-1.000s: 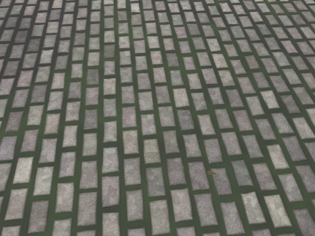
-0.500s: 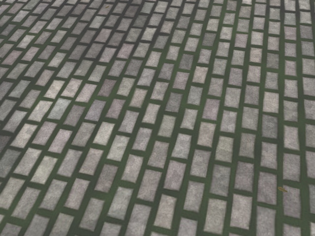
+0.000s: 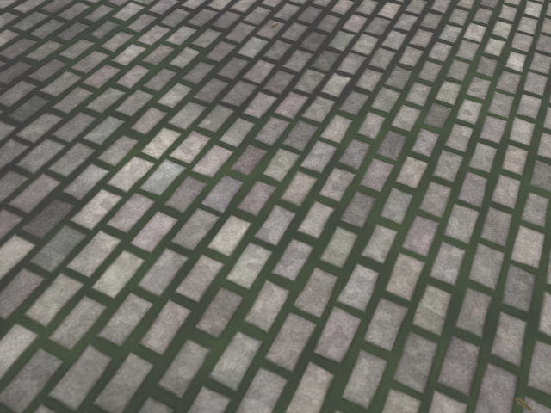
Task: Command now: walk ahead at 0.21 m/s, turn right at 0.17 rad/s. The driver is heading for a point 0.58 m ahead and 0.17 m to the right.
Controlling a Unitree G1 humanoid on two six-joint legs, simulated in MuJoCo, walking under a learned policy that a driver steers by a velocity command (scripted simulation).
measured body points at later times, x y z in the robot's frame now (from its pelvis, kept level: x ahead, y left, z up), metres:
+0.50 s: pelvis +0.15 -0.14 -0.02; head +0.17 -0.18 +0.43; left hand +0.36 +0.10 -0.11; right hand +0.17 -0.43 -0.15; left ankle +0.10 +0.05 -0.65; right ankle +0.13 -0.19 -0.74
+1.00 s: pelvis +0.37 -0.27 -0.02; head +0.41 -0.28 +0.43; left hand +0.62 -0.11 -0.12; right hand +0.30 -0.54 -0.15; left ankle +0.46 -0.28 -0.74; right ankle +0.33 -0.41 -0.66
